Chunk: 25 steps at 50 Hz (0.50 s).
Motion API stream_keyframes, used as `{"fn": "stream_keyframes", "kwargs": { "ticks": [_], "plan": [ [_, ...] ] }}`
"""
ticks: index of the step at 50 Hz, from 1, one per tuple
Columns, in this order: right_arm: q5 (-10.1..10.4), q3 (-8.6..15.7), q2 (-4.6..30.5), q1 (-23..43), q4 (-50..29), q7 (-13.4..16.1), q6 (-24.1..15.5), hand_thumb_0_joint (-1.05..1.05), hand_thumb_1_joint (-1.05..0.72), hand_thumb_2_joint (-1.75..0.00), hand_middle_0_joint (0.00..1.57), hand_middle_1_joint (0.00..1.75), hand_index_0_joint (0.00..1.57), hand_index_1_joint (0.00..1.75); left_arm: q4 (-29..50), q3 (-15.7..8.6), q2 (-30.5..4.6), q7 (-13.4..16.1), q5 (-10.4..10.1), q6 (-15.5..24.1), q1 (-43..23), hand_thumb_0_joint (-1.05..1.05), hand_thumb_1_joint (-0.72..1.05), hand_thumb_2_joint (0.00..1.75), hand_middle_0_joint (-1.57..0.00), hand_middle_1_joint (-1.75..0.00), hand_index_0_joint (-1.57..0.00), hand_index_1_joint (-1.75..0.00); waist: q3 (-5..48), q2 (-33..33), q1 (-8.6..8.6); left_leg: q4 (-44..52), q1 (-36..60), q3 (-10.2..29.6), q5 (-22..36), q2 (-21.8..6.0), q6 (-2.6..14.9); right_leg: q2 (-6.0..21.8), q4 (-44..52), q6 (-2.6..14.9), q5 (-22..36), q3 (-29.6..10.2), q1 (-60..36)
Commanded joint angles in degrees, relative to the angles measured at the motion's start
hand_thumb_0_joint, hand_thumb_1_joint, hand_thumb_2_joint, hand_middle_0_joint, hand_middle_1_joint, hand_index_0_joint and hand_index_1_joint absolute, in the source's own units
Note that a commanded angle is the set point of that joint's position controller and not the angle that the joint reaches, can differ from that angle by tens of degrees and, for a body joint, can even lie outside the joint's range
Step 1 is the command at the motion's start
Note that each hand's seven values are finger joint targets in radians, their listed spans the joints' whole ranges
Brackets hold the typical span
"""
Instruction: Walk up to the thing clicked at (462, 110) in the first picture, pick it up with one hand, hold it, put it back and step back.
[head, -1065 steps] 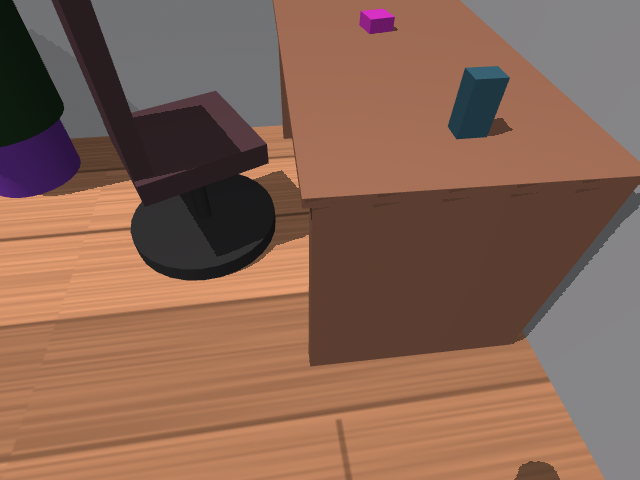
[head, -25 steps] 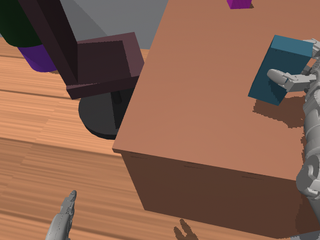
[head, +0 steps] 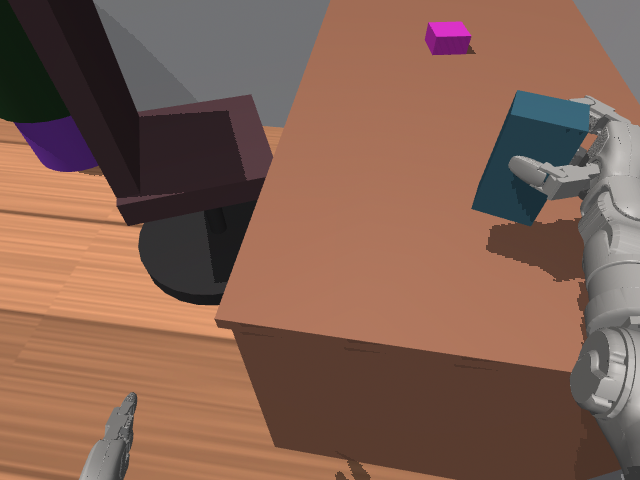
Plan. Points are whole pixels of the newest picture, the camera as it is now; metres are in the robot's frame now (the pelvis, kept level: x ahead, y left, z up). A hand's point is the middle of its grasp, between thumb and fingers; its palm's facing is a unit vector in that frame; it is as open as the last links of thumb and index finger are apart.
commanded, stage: lift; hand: right
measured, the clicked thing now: (524, 162) +0.49 -0.19 +0.16
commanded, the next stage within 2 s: hold in 1.04 s
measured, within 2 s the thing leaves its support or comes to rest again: neither
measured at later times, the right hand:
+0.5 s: hand (610, 162) +0.39 -0.21 +0.25, palm faces +0.19 +0.98 +0.01, open 9.8 cm
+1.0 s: hand out of the picture +0.32 -0.19 +0.28, palm faces +0.18 +0.98 +0.00, open 9.8 cm
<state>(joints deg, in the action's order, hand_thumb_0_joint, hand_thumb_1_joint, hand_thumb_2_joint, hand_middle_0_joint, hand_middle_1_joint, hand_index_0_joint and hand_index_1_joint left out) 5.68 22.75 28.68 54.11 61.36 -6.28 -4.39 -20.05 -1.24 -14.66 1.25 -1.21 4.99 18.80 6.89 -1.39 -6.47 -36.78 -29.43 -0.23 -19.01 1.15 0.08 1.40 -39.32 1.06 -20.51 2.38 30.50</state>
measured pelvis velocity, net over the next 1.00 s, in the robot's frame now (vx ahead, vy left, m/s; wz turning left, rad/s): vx -0.04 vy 0.01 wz -0.05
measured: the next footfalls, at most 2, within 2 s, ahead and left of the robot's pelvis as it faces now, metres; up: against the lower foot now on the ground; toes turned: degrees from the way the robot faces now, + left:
none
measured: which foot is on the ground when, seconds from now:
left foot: down 0.00-1.00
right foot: down 0.00-1.00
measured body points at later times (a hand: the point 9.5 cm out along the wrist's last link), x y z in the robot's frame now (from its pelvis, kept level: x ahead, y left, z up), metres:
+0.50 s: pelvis -0.01 +0.01 +0.01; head -0.03 +0.02 +0.46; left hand +0.15 +0.26 -0.05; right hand +0.37 -0.26 +0.25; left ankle -0.02 +0.12 -0.72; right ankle -0.02 -0.10 -0.72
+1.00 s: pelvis -0.04 +0.01 +0.02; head -0.08 +0.05 +0.46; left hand +0.14 +0.26 -0.05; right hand +0.30 -0.24 +0.28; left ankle -0.02 +0.12 -0.72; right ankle -0.02 -0.10 -0.72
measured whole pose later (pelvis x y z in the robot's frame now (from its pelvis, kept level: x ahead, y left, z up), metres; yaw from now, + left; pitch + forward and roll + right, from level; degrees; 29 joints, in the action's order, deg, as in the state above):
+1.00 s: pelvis -0.04 +0.01 +0.02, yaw -3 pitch -3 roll +0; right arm 12.9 18.7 19.0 31.3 6.0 -2.9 33.1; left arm -29.6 -3.3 -14.3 1.8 -2.9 8.2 16.6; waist 3.6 -4.3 -0.3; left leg -28.6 -11.7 -2.1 -14.1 -0.3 0.7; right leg -0.2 -28.2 0.5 -13.1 0.5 12.2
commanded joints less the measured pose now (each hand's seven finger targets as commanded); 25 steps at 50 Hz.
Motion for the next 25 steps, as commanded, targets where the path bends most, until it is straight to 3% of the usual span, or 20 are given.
{"fn": "stream_keyframes", "kwargs": {
  "ticks": [1,2,3,4,5,6,8,9,11,12,13,15,16,18,19,20,21,22,23,25],
  "plan": [
    [1.4,1.5,15.4,26.1,-18.4,1.2,-2.3,0.0,-0.02,-1.27,1.23,1.41,1.29,1.41,7.2,-5.6,-8.4,1.0,-0.2,2.9,0.8,0.0,-0.54,0.06,-0.04,-0.04,-0.04,-0.04,22.9,-4.0,1.97,3.1,10.8,-0.7,26.4,0.2,0.4,-0.6,3.5,0.04,27.2,-0.9,-17.2],
    [1.8,-0.4,11.1,22.8,-17.3,1.1,-1.3,0.0,-0.03,-1.27,1.22,1.4,1.28,1.4,6.5,-5.6,-7.7,0.9,-0.3,2.9,1.8,0.0,-0.54,0.06,-0.04,-0.04,-0.04,-0.05,19.8,-3.3,1.52,3.6,9.6,-1.1,26.0,0.4,0.53,-0.4,4.1,0.03,27.8,-1.0,-17.7],
    [2.1,-1.1,10.2,24.3,-21.4,1.0,-1.1,0.0,-0.04,-1.25,1.22,1.39,1.27,1.39,8.8,-5.0,-7.4,0.9,-0.3,3.2,-0.6,0.0,-0.54,0.06,-0.04,-0.04,-0.04,-0.04,22.2,-3.8,1.67,4.0,10.2,-1.0,26.5,0.4,0.62,-0.2,4.2,-0.03,29.4,-1.1,-19.3],
    [2.2,0.6,12.3,24.1,-23.3,1.1,-0.8,0.0,-0.08,-1.26,1.23,1.39,1.28,1.39,8.9,-5.6,-8.1,1.1,-0.4,3.3,-0.7,0.0,-0.54,0.06,-0.04,-0.04,-0.04,-0.05,22.7,-3.5,2.25,4.0,10.3,-1.2,26.9,0.4,0.63,0.2,4.0,-0.26,31.3,-1.4,-20.6],
    [2.3,0.0,11.6,22.7,-24.7,0.8,-0.1,0.0,-0.08,-1.26,1.25,1.4,1.29,1.4,7.9,-4.1,-6.7,0.9,-0.4,3.1,0.0,0.0,-0.55,0.06,-0.04,-0.04,-0.03,-0.05,22.9,-4.4,3.12,4.1,10.8,-1.3,26.9,0.4,0.83,0.3,4.1,-0.42,32.8,-1.5,-21.0],
    [2.6,-3.2,7.9,24.3,-28.7,0.1,0.4,0.0,-0.07,-1.28,1.26,1.42,1.31,1.42,7.5,-0.9,-2.7,0.3,-0.6,3.1,-0.9,0.0,-0.55,0.06,-0.04,-0.04,-0.03,-0.04,22.5,-5.6,3.88,4.0,11.0,-1.3,27.1,0.4,0.94,0.2,4.3,-0.45,33.1,-1.3,-21.1],
    [3.3,-0.7,9.5,17.9,-28.7,0.0,2.3,0.0,-0.06,-1.28,1.26,1.42,1.31,1.42,8.1,-4.3,-6.2,1.0,-0.9,3.1,-0.5,0.0,-0.55,0.06,-0.04,-0.04,-0.03,-0.04,21.9,-1.8,4.6,4.3,14.4,-1.4,28.3,0.1,0.79,-0.1,5.3,-0.13,31.6,-1.4,-19.4],
    [3.7,-0.6,9.4,18.1,-32.6,0.0,3.2,0.0,-0.08,-1.27,1.26,1.41,1.31,1.41,9.1,-4.5,-6.5,1.0,-1.0,3.2,-1.5,0.0,-0.55,0.06,-0.04,-0.04,-0.03,-0.04,23.2,-2.0,4.92,4.3,15.5,-1.4,29.1,-0.1,0.66,-0.3,5.6,-0.03,31.7,-1.2,-20.3],
    [4.3,0.8,10.7,17.9,-37.2,0.5,5.2,0.0,-0.08,-1.27,1.27,1.42,1.31,1.42,9.2,-9.1,-11.2,1.7,-0.8,3.1,0.5,0.0,-0.55,0.06,-0.04,-0.04,-0.03,-0.04,23.7,-1.6,4.31,4.8,14.8,-1.6,28.9,0.0,0.69,-0.2,5.9,0.07,33.0,-1.4,-23.3],
    [4.3,0.1,10.2,17.4,-40.3,0.8,6.3,0.0,-0.11,-1.29,1.28,1.43,1.33,1.43,10.6,-9.5,-11.7,1.9,-0.9,3.2,-1.5,0.0,-0.55,0.06,-0.04,-0.04,-0.03,-0.04,22.7,-2.1,4.93,5.3,14.4,-1.8,27.5,0.0,0.65,-0.2,6.2,0.1,32.4,-1.4,-24.2],
    [4.6,-2.0,6.7,17.7,-41.5,0.8,7.5,0.0,-0.1,-1.27,1.28,1.42,1.32,1.42,8.4,-8.2,-9.6,1.9,-0.9,3.1,1.1,0.0,-0.54,0.06,-0.03,-0.04,-0.03,-0.04,20.8,-2.9,4.19,5.8,13.3,-2.0,26.1,0.1,0.68,-0.1,6.4,0.13,31.6,-1.5,-24.8],
    [4.9,-2.3,4.9,14.3,-42.4,1.7,9.8,0.0,-0.13,-1.27,1.28,1.41,1.32,1.41,8.8,-6.0,-7.0,1.8,-1.2,3.3,0.1,0.0,-0.55,0.06,-0.03,-0.04,-0.03,-0.04,16.9,0.6,4.99,6.8,14.8,-2.2,25.4,-0.1,0.43,-0.4,7.4,0.47,28.7,-1.4,-22.0],
    [5.1,-1.8,5.3,14.4,-44.5,2.2,10.9,0.0,-0.13,-1.27,1.29,1.42,1.34,1.42,7.2,-4.7,-5.7,1.6,-1.3,3.1,-1.5,0.0,-0.55,0.06,-0.03,-0.04,-0.03,-0.04,15.2,-0.3,6.33,7.3,14.5,-2.0,23.1,-0.4,0.38,-0.6,8.3,0.46,25.6,-1.2,-21.2],
    [5.3,0.4,7.7,11.8,-46.4,2.8,12.8,0.0,-0.12,-1.28,1.3,1.43,1.34,1.43,7.6,-4.4,-5.5,1.7,-1.4,2.8,-2.0,0.0,-0.54,0.06,-0.03,-0.04,-0.03,-0.04,12.9,1.8,6.46,8.1,15.7,-2.0,22.5,-0.7,0.03,-0.9,9.0,0.67,23.3,-0.9,-19.7],
    [5.1,-1.7,5.1,11.2,-47.4,2.7,13.8,0.0,-0.1,-1.27,1.29,1.43,1.33,1.43,9.0,-3.0,-4.5,1.4,-1.4,2.9,-3.2,0.0,-0.54,0.06,-0.03,-0.04,-0.03,-0.04,12.5,2.0,5.79,8.4,15.8,-1.8,21.3,-0.8,-0.01,-1.0,9.7,0.65,21.6,-0.9,-19.5],
    [5.1,-0.8,5.9,9.5,-48.3,2.9,15.1,0.0,-0.1,-1.27,1.28,1.42,1.33,1.42,6.6,-3.6,-4.9,1.4,-1.3,2.5,-2.4,0.0,-0.54,0.05,-0.03,-0.04,-0.03,-0.04,11.0,1.5,6.26,9.1,15.6,-1.6,19.3,-1.0,-0.1,-1.2,10.1,0.81,19.1,-0.7,-19.0],
    [5.0,-2.2,4.0,8.4,-49.0,2.8,16.4,0.0,-0.09,-1.27,1.28,1.42,1.33,1.42,5.8,-2.1,-3.4,1.1,-1.4,2.6,-2.1,0.0,-0.54,0.05,-0.03,-0.04,-0.03,-0.04,9.9,0.3,5.85,9.3,15.3,-1.6,18.8,-0.9,0.02,-1.2,10.6,0.74,18.8,-0.6,-19.6],
    [5.1,-3.2,2.9,7.8,-50.9,2.4,17.3,0.0,-0.1,-1.28,1.29,1.44,1.34,1.44,3.3,-2.0,-2.6,0.8,-1.5,2.3,-2.3,0.0,-0.54,0.05,-0.03,-0.04,-0.03,-0.04,9.7,-1.5,6.23,9.4,15.0,-1.4,18.6,-1.2,0.06,-1.5,10.7,0.64,18.4,-0.4,-19.6],
    [5.4,-2.2,4.0,6.6,-51.6,2.4,18.5,0.0,-0.11,-1.29,1.29,1.44,1.34,1.44,3.3,-4.5,-5.1,1.0,-1.4,2.2,-1.6,0.0,-0.53,0.05,-0.03,-0.04,-0.03,-0.04,9.6,-0.9,5.19,9.9,14.9,-1.5,18.1,-1.2,-0.04,-1.4,11.0,0.84,17.8,-0.5,-20.4],
    [5.6,-2.5,4.2,6.5,-57.0,2.2,20.5,0.0,-0.1,-1.3,1.29,1.45,1.34,1.45,2.4,-5.8,-6.8,0.8,-1.4,2.4,-2.7,0.0,-0.53,0.05,-0.03,-0.04,-0.03,-0.04,10.1,-2.5,5.25,10.3,15.1,-1.4,17.0,-1.3,0.12,-1.6,11.6,0.8,16.4,-0.5,-21.4]
  ]
}}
